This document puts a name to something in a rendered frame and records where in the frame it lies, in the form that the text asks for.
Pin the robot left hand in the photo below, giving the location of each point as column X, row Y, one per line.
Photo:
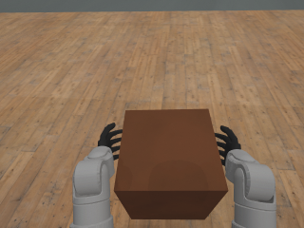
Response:
column 107, row 135

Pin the robot right hand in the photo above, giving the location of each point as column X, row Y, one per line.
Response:
column 231, row 142

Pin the carton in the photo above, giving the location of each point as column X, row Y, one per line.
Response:
column 169, row 166

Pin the right robot forearm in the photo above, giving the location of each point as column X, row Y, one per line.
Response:
column 254, row 191

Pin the left robot forearm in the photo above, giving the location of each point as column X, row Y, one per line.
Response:
column 91, row 190

